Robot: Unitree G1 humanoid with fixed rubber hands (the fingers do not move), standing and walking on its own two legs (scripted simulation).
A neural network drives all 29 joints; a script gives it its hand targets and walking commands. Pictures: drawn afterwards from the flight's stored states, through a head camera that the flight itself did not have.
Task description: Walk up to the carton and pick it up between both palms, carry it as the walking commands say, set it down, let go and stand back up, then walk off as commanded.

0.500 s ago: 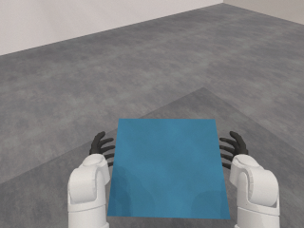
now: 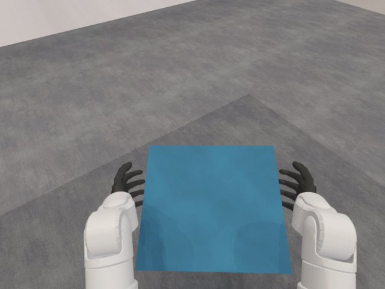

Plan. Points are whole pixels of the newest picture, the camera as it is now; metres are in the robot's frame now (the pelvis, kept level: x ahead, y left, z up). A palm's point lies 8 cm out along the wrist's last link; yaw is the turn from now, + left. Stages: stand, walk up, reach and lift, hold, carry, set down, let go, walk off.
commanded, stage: carry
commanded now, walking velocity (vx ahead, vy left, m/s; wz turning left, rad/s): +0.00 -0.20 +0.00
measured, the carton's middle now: (210, 209) +0.30 +0.00 -0.02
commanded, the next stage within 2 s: none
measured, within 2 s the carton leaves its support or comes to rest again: neither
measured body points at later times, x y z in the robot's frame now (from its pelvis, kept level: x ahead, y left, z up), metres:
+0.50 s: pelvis -0.03 -0.08 +0.02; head -0.02 -0.05 +0.47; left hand +0.24 +0.11 +0.08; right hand +0.25 -0.24 +0.10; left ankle -0.05 +0.04 -0.72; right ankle +0.00 -0.19 -0.66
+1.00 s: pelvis -0.07 -0.23 +0.00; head -0.05 -0.21 +0.45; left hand +0.22 -0.06 +0.05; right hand +0.21 -0.41 +0.07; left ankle -0.05 -0.11 -0.72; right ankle -0.02 -0.32 -0.70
